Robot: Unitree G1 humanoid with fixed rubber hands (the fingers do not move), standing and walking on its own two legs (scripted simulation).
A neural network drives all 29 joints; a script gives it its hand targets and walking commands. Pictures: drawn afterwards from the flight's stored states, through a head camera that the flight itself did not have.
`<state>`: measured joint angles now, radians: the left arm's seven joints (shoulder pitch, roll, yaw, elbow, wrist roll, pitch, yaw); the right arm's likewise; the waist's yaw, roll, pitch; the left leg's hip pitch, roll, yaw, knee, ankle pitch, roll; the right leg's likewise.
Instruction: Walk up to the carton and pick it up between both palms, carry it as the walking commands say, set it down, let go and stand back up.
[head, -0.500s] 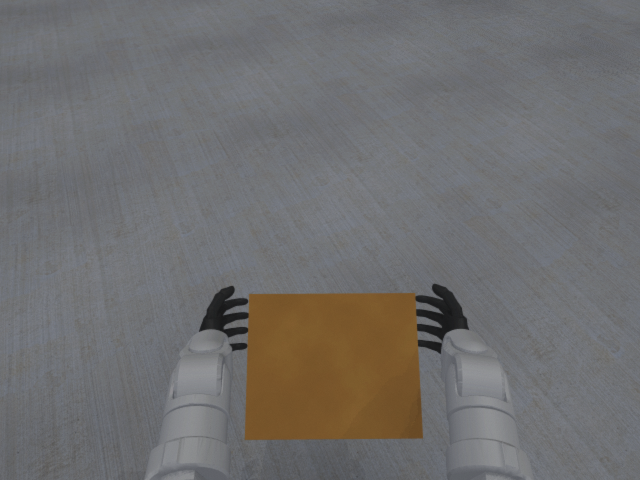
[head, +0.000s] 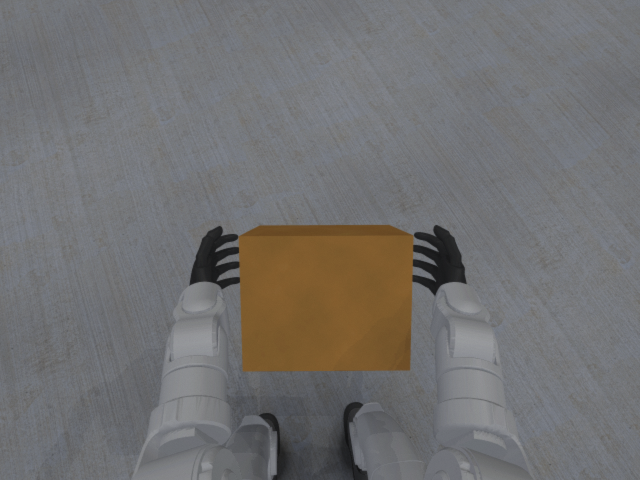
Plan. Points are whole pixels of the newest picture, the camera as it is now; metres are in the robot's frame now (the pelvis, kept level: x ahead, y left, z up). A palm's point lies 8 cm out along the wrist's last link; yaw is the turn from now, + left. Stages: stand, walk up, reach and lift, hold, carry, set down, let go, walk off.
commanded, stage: set down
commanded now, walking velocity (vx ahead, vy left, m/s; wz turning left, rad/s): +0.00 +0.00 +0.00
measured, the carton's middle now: (325, 288) +0.37 -0.03 -0.16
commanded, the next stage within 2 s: none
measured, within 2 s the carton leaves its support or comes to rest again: neither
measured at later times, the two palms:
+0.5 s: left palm (224, 285) +0.39 +0.12 -0.15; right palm (423, 285) +0.36 -0.18 -0.13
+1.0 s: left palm (239, 283) +0.42 +0.11 -0.24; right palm (409, 283) +0.39 -0.19 -0.22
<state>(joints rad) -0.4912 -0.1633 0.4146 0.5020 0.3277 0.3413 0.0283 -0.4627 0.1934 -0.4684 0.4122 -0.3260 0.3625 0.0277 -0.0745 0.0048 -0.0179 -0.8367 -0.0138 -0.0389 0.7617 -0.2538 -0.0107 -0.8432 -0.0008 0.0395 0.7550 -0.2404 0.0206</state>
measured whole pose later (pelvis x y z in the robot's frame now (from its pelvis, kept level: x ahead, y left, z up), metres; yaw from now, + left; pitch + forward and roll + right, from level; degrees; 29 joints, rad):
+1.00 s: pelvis -0.03 +0.00 -0.17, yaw +0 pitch +45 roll +0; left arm -0.84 -0.07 0.40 0.68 0.23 0.36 0.17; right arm -0.80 0.09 -0.51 0.59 -0.23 0.36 -0.11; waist -0.08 0.03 -0.30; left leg -1.82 -0.04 -0.04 1.48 -0.45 -0.02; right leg -1.82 0.01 0.05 1.47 -0.43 0.04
